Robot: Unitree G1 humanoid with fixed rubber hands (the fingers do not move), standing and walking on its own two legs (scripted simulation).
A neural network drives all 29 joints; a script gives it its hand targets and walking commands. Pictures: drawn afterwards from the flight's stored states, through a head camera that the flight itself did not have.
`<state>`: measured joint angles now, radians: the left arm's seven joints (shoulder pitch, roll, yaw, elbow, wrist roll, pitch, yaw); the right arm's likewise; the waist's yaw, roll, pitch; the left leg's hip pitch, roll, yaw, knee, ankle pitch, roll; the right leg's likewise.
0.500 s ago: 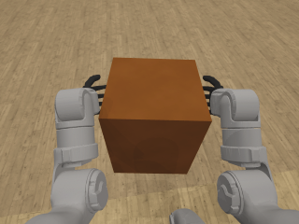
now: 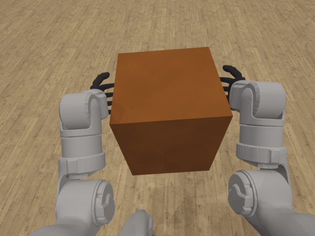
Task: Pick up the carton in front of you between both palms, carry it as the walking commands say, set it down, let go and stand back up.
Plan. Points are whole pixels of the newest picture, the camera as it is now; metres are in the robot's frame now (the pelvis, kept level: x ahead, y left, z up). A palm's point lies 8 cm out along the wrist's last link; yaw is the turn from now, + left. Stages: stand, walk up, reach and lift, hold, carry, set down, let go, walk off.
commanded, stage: carry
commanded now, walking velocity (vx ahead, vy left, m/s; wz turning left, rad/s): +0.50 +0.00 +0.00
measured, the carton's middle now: (167, 116) +0.39 +0.03 +0.08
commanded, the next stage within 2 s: none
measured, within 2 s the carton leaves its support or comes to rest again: neither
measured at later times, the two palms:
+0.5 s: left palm (133, 32) +0.70 +0.16 +0.14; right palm (224, 35) +0.68 -0.14 +0.14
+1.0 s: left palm (138, 7) +0.92 +0.17 +0.12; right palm (211, 6) +0.93 -0.13 +0.12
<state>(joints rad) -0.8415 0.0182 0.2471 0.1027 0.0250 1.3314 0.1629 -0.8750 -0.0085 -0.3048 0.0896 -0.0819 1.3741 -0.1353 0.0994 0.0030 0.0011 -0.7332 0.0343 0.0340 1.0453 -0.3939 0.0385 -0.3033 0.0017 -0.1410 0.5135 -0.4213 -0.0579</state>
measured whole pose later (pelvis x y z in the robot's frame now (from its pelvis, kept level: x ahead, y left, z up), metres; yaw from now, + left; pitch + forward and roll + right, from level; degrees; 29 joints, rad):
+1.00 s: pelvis +0.66 +0.01 +0.02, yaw +1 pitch +4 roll +1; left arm -0.17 -0.14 0.13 -0.34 0.09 1.20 0.09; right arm -0.16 0.13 -0.10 -0.36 -0.11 1.21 -0.09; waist 0.02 0.00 -0.12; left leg -0.56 0.06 0.14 0.56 -0.09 -0.01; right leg -0.01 -0.02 -0.17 0.26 -0.32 -0.03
